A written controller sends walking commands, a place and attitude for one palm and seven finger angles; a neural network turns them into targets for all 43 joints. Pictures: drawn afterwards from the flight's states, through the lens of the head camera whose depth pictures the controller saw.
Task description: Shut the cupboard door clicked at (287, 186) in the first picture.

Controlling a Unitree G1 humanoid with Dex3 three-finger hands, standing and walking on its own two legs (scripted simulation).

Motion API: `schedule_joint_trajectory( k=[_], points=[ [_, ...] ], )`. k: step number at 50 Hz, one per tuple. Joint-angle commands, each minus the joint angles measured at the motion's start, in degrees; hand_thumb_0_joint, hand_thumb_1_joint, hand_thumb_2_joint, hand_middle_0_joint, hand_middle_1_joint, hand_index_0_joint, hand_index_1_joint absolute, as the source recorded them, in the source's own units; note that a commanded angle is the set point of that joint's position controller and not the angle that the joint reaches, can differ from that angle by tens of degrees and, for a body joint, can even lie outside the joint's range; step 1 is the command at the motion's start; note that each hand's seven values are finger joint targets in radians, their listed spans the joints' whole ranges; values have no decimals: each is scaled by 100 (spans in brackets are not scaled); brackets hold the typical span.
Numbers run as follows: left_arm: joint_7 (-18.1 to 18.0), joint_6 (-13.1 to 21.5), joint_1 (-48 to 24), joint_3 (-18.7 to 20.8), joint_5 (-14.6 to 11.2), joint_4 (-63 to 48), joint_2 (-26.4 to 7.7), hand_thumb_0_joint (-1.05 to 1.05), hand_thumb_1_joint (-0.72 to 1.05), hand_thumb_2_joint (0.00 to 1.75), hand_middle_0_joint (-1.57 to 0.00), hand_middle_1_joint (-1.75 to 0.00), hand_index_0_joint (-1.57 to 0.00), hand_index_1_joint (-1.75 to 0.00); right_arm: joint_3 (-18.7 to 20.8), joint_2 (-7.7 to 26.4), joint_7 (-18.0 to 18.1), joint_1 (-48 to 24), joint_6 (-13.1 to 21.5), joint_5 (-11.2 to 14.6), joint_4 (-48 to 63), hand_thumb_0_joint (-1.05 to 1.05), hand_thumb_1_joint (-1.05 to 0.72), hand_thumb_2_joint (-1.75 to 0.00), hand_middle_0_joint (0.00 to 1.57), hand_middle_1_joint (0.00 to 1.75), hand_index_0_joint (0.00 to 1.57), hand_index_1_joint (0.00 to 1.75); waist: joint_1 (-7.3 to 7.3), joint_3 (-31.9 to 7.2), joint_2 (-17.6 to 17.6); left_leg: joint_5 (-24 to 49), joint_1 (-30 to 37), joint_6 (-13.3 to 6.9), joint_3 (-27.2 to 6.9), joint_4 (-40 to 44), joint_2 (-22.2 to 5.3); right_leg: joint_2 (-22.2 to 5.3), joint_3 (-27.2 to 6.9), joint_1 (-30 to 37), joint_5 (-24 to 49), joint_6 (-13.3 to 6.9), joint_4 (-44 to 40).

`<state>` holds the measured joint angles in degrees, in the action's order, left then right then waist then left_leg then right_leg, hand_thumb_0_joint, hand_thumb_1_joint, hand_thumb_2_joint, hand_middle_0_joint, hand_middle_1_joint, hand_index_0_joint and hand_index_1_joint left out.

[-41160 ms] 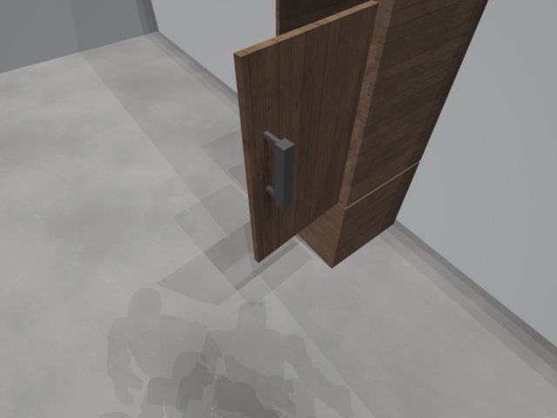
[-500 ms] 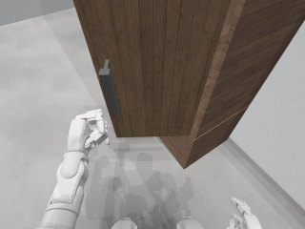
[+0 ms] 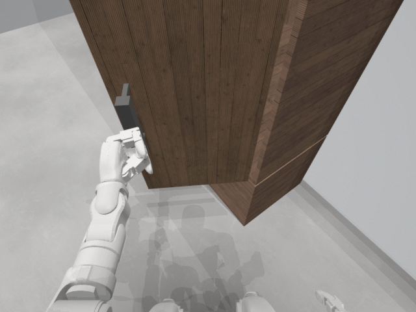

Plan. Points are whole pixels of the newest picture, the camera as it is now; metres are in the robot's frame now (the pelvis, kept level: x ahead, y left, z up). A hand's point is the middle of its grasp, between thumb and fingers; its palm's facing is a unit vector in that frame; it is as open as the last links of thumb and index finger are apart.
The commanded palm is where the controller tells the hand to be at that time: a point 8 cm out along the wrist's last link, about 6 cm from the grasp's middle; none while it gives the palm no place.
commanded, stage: bring the fist close to the handle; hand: left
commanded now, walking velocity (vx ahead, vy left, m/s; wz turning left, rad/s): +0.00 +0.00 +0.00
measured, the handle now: (134, 122) +0.49 +0.17 +0.07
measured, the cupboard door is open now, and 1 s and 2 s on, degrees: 58 48 37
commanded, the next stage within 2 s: push the door shut along its arc in 0.20 s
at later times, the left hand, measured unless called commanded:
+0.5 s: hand (145, 154) +0.40 +0.13 +0.07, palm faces +0.02 -1.00 -0.02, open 3.1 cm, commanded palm +0.39 +0.18 +0.07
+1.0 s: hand (149, 129) +0.47 +0.13 +0.07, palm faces -0.09 -1.00 -0.04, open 3.1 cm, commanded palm +0.46 +0.17 +0.07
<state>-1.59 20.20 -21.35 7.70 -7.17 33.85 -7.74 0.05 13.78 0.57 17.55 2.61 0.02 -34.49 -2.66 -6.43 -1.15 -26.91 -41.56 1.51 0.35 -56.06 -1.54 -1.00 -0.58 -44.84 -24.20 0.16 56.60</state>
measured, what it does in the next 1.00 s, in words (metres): stands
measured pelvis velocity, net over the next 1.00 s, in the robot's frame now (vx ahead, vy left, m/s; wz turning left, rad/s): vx -0.02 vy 0.01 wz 0.02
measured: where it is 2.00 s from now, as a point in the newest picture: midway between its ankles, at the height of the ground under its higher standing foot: outside the picture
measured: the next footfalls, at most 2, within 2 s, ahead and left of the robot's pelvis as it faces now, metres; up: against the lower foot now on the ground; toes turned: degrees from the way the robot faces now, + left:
none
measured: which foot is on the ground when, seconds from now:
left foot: down 0.00-1.00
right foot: down 0.00-1.00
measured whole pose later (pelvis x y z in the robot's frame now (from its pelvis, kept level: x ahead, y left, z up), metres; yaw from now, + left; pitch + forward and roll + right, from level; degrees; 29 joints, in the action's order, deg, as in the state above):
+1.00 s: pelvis -0.02 +0.01 -0.02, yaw +1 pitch +18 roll -1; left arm 9.2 22.2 -52.0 10.9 -7.3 64.5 -18.9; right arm -0.1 16.0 0.7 21.2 2.6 -0.1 -38.4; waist -7.2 -5.9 -1.3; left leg -26.9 -54.8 0.8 -1.6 -63.3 -0.9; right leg -1.6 1.0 -56.1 -23.4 0.7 61.2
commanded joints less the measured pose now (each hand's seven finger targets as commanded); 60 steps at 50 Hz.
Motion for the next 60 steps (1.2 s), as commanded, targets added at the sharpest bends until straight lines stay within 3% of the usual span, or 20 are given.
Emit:
schedule_joint_trajectory(
  k=[1,7,13,16,18,23,27,28,31,33,35,38,41,43,48,51,53,55,57,60],
  points=[
    [88,501,-1643,201,-72,-1215,-808,0,90,90,-130,-150,-130,-150,297,704,34,-12,194,55,701,0,-90,-90,20,30,20,30,33,-1686,585,1255,284,-236,179,763,202,61,56,1705,1649,-51,-921],
    [239,692,-2143,76,-110,-1246,-812,0,90,90,-130,-150,-130,-150,312,737,108,-61,262,72,591,0,-90,-90,20,30,20,30,-83,-1709,268,910,414,-267,150,729,208,66,13,1444,1150,-65,-985],
    [266,631,-2134,-28,-120,-985,-680,0,90,90,-130,-150,-130,-150,307,747,101,-72,312,86,551,0,-90,-90,20,30,20,30,-40,-1823,53,982,554,-230,86,756,194,74,119,1285,1197,-97,-868],
    [203,573,-2265,148,-85,-759,-852,0,90,90,-130,-150,-130,-150,296,778,95,-62,290,73,562,0,-90,-90,20,30,20,30,-24,-1682,361,833,366,-232,55,791,200,76,124,1285,1002,-85,-890],
    [210,608,-2705,121,-19,-735,-929,0,90,90,-130,-150,-130,-150,276,780,116,-80,268,67,542,0,-90,-90,20,30,20,30,-135,-1700,267,799,404,-247,38,758,194,72,123,1170,997,-76,-852],
    [309,668,-3407,34,30,-176,-890,0,90,90,-130,-150,-130,-150,271,798,112,20,273,65,454,0,-90,-90,20,30,20,30,-253,-1801,147,802,470,-228,-34,667,178,98,166,883,998,-97,-736],
    [438,642,-3932,285,29,424,-1217,0,90,90,-130,-150,-130,-150,262,872,110,186,233,47,377,0,-90,-90,20,30,20,30,-268,-1916,83,790,380,-213,-90,611,183,122,182,751,953,-122,-644],
    [483,634,-4081,187,41,555,-1115,0,90,90,-130,-150,-130,-150,254,856,96,196,227,55,362,0,-90,-90,20,30,20,30,-321,-1962,35,842,400,-208,-88,584,184,107,186,695,1020,-119,-611],
    [598,643,-4400,361,52,935,-1350,0,90,90,-130,-150,-130,-150,277,902,91,344,186,46,327,0,-90,-90,20,30,20,30,-381,-2057,324,855,168,-235,-83,475,191,113,143,744,1082,-99,-574],
    [723,660,-4714,206,63,1024,-1217,0,90,90,-130,-150,-130,-150,284,904,74,435,181,43,281,0,-90,-90,20,30,20,30,-451,-2207,31,980,349,-221,-128,429,182,122,175,533,1155,-122,-494],
    [824,641,-4853,142,20,1204,-1154,0,90,90,-130,-150,-130,-150,301,934,57,519,160,48,253,0,-90,-90,20,30,20,30,-520,-2152,184,975,321,-224,-156,401,169,136,198,436,1118,-121,-499],
    [961,630,-5174,96,-1,1371,-1168,0,90,90,-130,-150,-130,-150,325,971,56,628,149,49,197,0,-90,-90,20,30,20,30,-610,-2235,61,956,374,-233,-180,343,159,142,189,250,1068,-125,-496],
    [1035,567,-5644,122,23,1606,-1350,0,90,90,-130,-150,-130,-150,308,1020,64,720,130,51,124,0,-90,-90,20,30,20,30,-768,-2025,109,600,138,-264,-214,326,162,154,174,55,725,-112,-545],
    [1088,565,-5862,236,9,1672,-1541,0,90,90,-130,-150,-130,-150,309,1059,77,795,137,46,83,0,-90,-90,20,30,20,30,-803,-2209,10,597,150,-271,-239,281,159,149,161,6,707,-117,-505],
    [1268,553,-6300,106,10,1732,-1495,0,90,90,-130,-150,-130,-150,314,1093,35,959,164,9,14,0,-90,-90,20,30,20,30,-907,-2585,-411,898,482,-255,-339,163,138,161,214,-331,826,-150,-361],
    [1332,472,-6481,337,1,1991,-1834,0,90,90,-130,-150,-130,-150,289,1130,37,1027,148,13,4,0,-90,-90,20,30,20,30,-972,-2413,-150,698,128,-286,-322,129,137,182,177,-248,695,-129,-398],
    [1367,479,-6587,476,25,2029,-2055,0,90,90,-130,-150,-130,-150,279,1149,36,1071,154,6,9,0,-90,-90,20,30,20,30,-969,-2549,-260,755,96,-297,-321,76,139,186,158,-239,745,-136,-354],
    [1440,452,-6669,415,94,2148,-2093,0,90,90,-130,-150,-130,-150,261,1146,25,1111,152,12,18,0,-90,-90,20,30,20,30,-1032,-2483,-204,678,-46,-307,-324,54,130,196,153,-264,681,-129,-344],
    [1485,437,-6982,222,139,2192,-1956,0,90,90,-130,-150,-130,-150,251,1147,19,1152,163,7,-4,0,-90,-90,20,30,20,30,-1164,-2389,-472,576,17,-316,-349,6,133,203,166,-581,575,-139,-315],
    [1544,365,-7237,298,163,2284,-2116,0,90,90,-130,-150,-130,-150,253,1198,19,1238,164,-10,-40,0,-90,-90,20,30,20,30,-1241,-2591,-475,688,81,-308,-422,-57,101,203,193,-675,617,-145,-250]
  ],
)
